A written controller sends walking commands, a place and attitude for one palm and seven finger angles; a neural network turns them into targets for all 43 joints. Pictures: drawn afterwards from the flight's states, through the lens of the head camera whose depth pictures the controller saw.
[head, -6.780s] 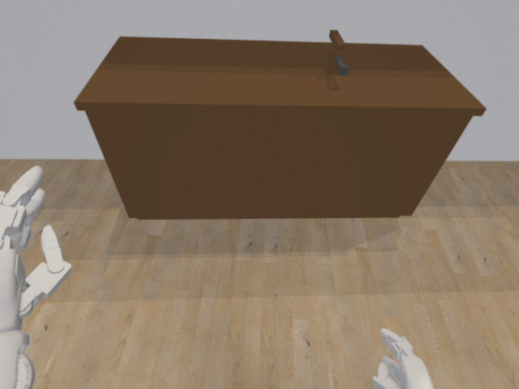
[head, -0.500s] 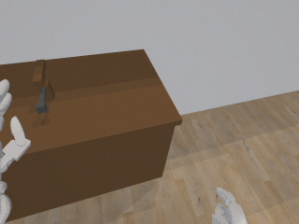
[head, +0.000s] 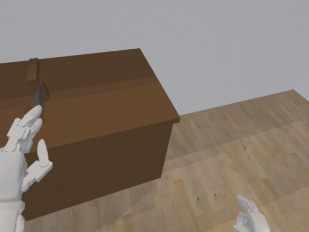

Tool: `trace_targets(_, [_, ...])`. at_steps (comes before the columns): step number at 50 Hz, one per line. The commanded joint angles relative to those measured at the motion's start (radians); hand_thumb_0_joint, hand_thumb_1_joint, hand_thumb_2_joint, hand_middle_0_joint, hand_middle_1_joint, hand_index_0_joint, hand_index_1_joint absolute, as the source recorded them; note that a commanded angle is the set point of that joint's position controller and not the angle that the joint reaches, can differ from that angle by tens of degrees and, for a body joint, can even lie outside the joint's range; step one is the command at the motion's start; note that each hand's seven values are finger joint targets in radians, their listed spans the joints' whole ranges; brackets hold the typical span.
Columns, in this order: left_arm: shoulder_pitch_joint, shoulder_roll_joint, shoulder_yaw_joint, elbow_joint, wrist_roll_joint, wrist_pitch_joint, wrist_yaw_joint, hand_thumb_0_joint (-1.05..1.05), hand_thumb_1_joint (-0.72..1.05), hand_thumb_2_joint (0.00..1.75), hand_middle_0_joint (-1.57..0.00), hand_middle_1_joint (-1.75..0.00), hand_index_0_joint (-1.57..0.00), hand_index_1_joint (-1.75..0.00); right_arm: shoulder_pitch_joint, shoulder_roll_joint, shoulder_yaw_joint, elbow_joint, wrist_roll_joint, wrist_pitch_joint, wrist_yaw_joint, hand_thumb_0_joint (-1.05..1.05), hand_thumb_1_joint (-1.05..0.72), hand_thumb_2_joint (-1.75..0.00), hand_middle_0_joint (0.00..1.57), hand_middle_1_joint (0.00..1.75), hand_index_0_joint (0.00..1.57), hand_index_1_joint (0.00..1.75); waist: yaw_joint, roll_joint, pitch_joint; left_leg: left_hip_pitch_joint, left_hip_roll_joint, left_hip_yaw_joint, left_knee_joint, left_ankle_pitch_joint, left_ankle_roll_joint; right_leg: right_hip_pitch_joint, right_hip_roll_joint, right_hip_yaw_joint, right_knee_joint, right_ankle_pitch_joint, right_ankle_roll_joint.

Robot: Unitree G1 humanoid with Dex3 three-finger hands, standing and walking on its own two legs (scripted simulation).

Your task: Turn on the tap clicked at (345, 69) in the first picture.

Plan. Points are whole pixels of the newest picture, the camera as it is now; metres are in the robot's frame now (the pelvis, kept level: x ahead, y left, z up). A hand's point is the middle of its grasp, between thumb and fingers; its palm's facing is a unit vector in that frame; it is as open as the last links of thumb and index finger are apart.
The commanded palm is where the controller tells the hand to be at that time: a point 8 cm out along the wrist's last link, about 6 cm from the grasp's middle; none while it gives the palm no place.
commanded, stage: come to a stop and stand still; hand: left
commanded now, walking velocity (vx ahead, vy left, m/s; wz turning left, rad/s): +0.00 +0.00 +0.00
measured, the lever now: (36, 107) +0.46 +0.44 +0.00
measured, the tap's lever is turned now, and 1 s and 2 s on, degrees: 0 0 0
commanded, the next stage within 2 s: look again from close up in 1.32 s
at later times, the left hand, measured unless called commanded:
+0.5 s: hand (10, 150) +0.22 +0.31 +0.15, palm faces +0.46 -0.82 -0.35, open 7.4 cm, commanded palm +0.16 +0.32 +0.18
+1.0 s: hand (33, 126) +0.27 +0.28 +0.16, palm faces +0.42 -0.83 -0.37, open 7.4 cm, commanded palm +0.21 +0.31 +0.18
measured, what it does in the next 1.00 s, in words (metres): shifts its weight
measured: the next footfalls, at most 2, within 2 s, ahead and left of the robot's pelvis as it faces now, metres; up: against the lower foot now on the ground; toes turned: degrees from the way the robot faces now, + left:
none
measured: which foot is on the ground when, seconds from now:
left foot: down 0.00-1.00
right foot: down 0.00-1.00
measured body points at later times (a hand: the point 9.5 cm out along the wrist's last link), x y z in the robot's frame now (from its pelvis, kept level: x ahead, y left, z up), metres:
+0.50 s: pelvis +0.01 +0.03 +0.00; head +0.03 +0.07 +0.45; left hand +0.19 +0.35 +0.17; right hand +0.20 -0.15 -0.08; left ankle +0.06 +0.11 -0.74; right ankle +0.06 -0.10 -0.74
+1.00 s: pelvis +0.07 +0.02 +0.01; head +0.09 +0.04 +0.46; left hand +0.24 +0.33 +0.18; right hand +0.28 -0.18 -0.06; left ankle +0.06 +0.11 -0.74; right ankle +0.06 -0.10 -0.74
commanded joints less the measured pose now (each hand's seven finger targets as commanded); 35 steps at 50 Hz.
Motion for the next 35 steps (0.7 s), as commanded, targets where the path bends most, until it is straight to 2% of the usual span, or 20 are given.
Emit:
trace_targets(1, [-0.332,0.303,0.248,-0.32,0.002,-0.094,0.052,0.0,0.9,0.9,-0.2,-0.3,-0.2,-0.3,-0.111,-0.084,-0.012,-0.162,-0.008,-0.064,-0.016,0.0,-0.9,-0.9,0.2,0.3,0.2,0.3,-0.01,0.203,-0.055,0.024,0.033,-0.105,-0.212,-0.211,0.016,-0.033,-0.054,0.099,-0.132,-0.324,0.006])
trace_targets(3, [-0.338,0.264,0.227,-0.281,0.009,-0.098,0.048,0.0,0.9,0.9,-0.2,-0.3,-0.2,-0.3,-0.107,-0.088,-0.013,-0.167,-0.004,-0.078,-0.011,0.0,-0.9,-0.9,0.2,0.3,0.2,0.3,0.002,0.303,-0.07,-0.128,0.109,-0.158,-0.321,-0.37,0.046,0.149,0.0,0.033,0.049,-0.172,0.022])
trace_targets(4, [-0.331,0.246,0.217,-0.255,0.016,-0.1,0.043,0.0,0.9,0.9,-0.2,-0.3,-0.2,-0.3,-0.11,-0.087,-0.017,-0.171,-0.001,-0.085,-0.007,0.0,-0.9,-0.9,0.2,0.3,0.2,0.3,0.01,0.328,-0.076,-0.199,0.123,-0.16,-0.334,-0.417,0.058,0.217,0.006,0.027,0.105,-0.137,0.023])
trace_targets(6, [-0.272,0.188,0.174,-0.219,0.013,-0.099,0.027,0.0,0.9,0.9,-0.2,-0.3,-0.2,-0.3,-0.11,-0.075,-0.016,-0.18,0.001,-0.098,0.008,0.0,-0.9,-0.9,0.2,0.3,0.2,0.3,0.009,0.297,-0.069,-0.195,0.112,-0.142,-0.316,-0.4,0.052,0.216,0.006,0.021,0.093,-0.103,0.018])
trace_targets(9, [-0.196,0.167,0.154,-0.202,0.021,-0.097,0.018,0.0,0.9,0.9,-0.2,-0.3,-0.2,-0.3,-0.102,-0.078,-0.014,-0.171,0.001,-0.099,0.025,0.0,-0.9,-0.9,0.2,0.3,0.2,0.3,0.012,0.191,-0.072,-0.233,0.104,-0.158,-0.306,-0.431,0.045,0.245,0.003,0.039,0.046,-0.129,0.02])
trace_targets(10, [-0.164,0.157,0.149,-0.172,0.023,-0.091,0.015,0.0,0.9,0.9,-0.2,-0.3,-0.2,-0.3,-0.102,-0.078,-0.015,-0.168,0.002,-0.095,0.028,0.0,-0.9,-0.9,0.2,0.3,0.2,0.3,0.015,0.147,-0.057,-0.252,0.092,-0.138,-0.294,-0.442,0.038,0.241,0.002,0.043,0.034,-0.158,0.019])
trace_targets(11, [-0.142,0.147,0.147,-0.151,0.022,-0.086,0.011,0.0,0.9,0.9,-0.2,-0.3,-0.2,-0.3,-0.1,-0.08,-0.018,-0.166,0.001,-0.091,0.031,0.0,-0.9,-0.9,0.2,0.3,0.2,0.3,0.014,0.142,-0.055,-0.231,0.08,-0.121,-0.288,-0.433,0.028,0.212,0.006,0.045,0.013,-0.177,0.016])
trace_targets(13, [-0.144,0.166,0.167,-0.141,0.023,-0.08,0.012,0.0,0.9,0.9,-0.2,-0.3,-0.2,-0.3,-0.097,-0.074,-0.013,-0.159,-0.002,-0.082,0.031,0.0,-0.9,-0.9,0.2,0.3,0.2,0.3,0.011,0.066,-0.042,-0.219,0.063,-0.126,-0.262,-0.414,0.018,0.178,-0.002,0.067,-0.045,-0.211,0.014])
trace_targets(15, [-0.171,0.185,0.185,-0.144,0.021,-0.077,0.012,0.0,0.9,0.9,-0.2,-0.3,-0.2,-0.3,-0.1,-0.07,-0.012,-0.152,-0.008,-0.075,0.024,0.0,-0.9,-0.9,0.2,0.3,0.2,0.3,0.006,0.013,-0.03,-0.152,0.028,-0.099,-0.208,-0.358,0.006,0.095,-0.018,0.107,-0.139,-0.276,0.011])
trace_targets(16, [-0.209,0.214,0.206,-0.175,0.02,-0.078,0.012,0.0,0.9,0.9,-0.2,-0.3,-0.2,-0.3,-0.106,-0.072,-0.011,-0.149,-0.014,-0.073,0.021,0.0,-0.9,-0.9,0.2,0.3,0.2,0.3,-0.001,0.024,-0.031,-0.087,0.012,-0.088,-0.195,-0.316,-0.006,0.038,-0.019,0.12,-0.173,-0.299,0.007])
trace_targets(17, [-0.23,0.204,0.197,-0.174,0.019,-0.08,0.011,0.0,0.9,0.9,-0.2,-0.3,-0.2,-0.3,-0.105,-0.065,-0.006,-0.144,-0.017,-0.072,0.017,0.0,-0.9,-0.9,0.2,0.3,0.2,0.3,-0.005,0.014,-0.032,-0.063,0.013,-0.102,-0.198,-0.293,-0.004,0.027,-0.023,0.12,-0.184,-0.29,0.01])
trace_targets(20, [-0.283,0.195,0.181,-0.221,0.023,-0.088,0.014,0.0,0.9,0.9,-0.2,-0.3,-0.2,-0.3,-0.099,-0.064,-0.006,-0.134,-0.017,-0.078,0.013,0.0,-0.9,-0.9,0.2,0.3,0.2,0.3,-0.009,0.096,-0.088,0.026,0.019,-0.106,-0.219,-0.217,-0.004,0.056,-0.005,0.099,-0.159,-0.172,0.016])
trace_targets(21, [-0.305,0.213,0.19,-0.256,0.025,-0.091,0.017,0.0,0.9,0.9,-0.2,-0.3,-0.2,-0.3,-0.108,-0.061,-0.003,-0.137,-0.018,-0.084,0.012,0.0,-0.9,-0.9,0.2,0.3,0.2,0.3,-0.008,0.136,-0.115,0.06,0.029,-0.116,-0.236,-0.178,-0.004,0.069,0.003,0.089,-0.133,-0.119,0.016])
trace_targets(22, [-0.291,0.195,0.176,-0.251,0.025,-0.092,0.018,0.0,0.9,0.9,-0.2,-0.3,-0.2,-0.3,-0.107,-0.063,-0.003,-0.136,-0.017,-0.089,0.01,0.0,-0.9,-0.9,0.2,0.3,0.2,0.3,-0.004,0.156,-0.139,0.069,0.041,-0.125,-0.243,-0.167,-0.001,0.095,0.004,0.077,-0.115,-0.076,0.017])
trace_targets(25, [-0.254,0.172,0.151,-0.256,0.03,-0.089,0.023,0.0,0.9,0.9,-0.2,-0.3,-0.2,-0.3,-0.119,-0.067,0.0,-0.144,-0.013,-0.094,0.012,0.0,-0.9,-0.9,0.2,0.3,0.2,0.3,0.007,0.182,-0.155,0.024,0.061,-0.161,-0.285,-0.218,0.005,0.156,0.007,0.07,-0.08,-0.038,0.019])
trace_targets(27, [-0.242,0.167,0.148,-0.258,0.033,-0.088,0.026,0.0,0.9,0.9,-0.2,-0.3,-0.2,-0.3,-0.124,-0.065,0.003,-0.143,-0.014,-0.094,0.011,0.0,-0.9,-0.9,0.2,0.3,0.2,0.3,0.007,0.186,-0.139,-0.002,0.072,-0.174,-0.294,-0.19,0.002,0.175,0.006,0.063,-0.057,0.002,0.018])
trace_targets(28, [-0.216,0.169,0.156,-0.24,0.032,-0.086,0.03,0.0,0.9,0.9,-0.2,-0.3,-0.2,-0.3,-0.117,-0.063,0.001,-0.142,-0.013,-0.09,0.011,0.0,-0.9,-0.9,0.2,0.3,0.2,0.3,0.01,0.147,-0.143,-0.002,0.07,-0.167,-0.276,-0.148,0.001,0.183,0.001,0.063,-0.064,0.032,0.017])
trace_targets(30, [-0.193,0.168,0.156,-0.232,0.026,-0.083,0.031,0.0,0.9,0.9,-0.2,-0.3,-0.2,-0.3,-0.113,-0.067,-0.003,-0.142,-0.011,-0.083,0.013,0.0,-0.9,-0.9,0.2,0.3,0.2,0.3,0.009,0.117,-0.154,0.043,0.042,-0.129,-0.223,-0.011,-0.012,0.17,-0.011,0.073,-0.09,0.099,0.011])
trace_targets(32, [-0.179,0.171,0.16,-0.224,0.017,-0.08,0.032,0.0,0.9,0.9,-0.2,-0.3,-0.2,-0.3,-0.11,-0.067,-0.003,-0.139,-0.011,-0.073,0.011,0.0,-0.9,-0.9,0.2,0.3,0.2,0.3,0.005,0.125,-0.165,0.086,0.027,-0.108,-0.185,0.166,-0.04,0.158,-0.017,0.064,-0.091,0.163,0.005])
trace_targets(35, [-0.137,0.173,0.169,-0.194,0.002,-0.071,0.028,0.0,0.9,0.9,-0.2,-0.3,-0.2,-0.3,-0.112,-0.069,-0.006,-0.147,-0.005,-0.052,0.008,0.0,-0.9,-0.9,0.2,0.3,0.2,0.3,0.005,0.114,-0.18,0.118,0.02,-0.088,-0.151,0.286,-0.047,0.157,-0.022,0.066,-0.099,0.228,0.006])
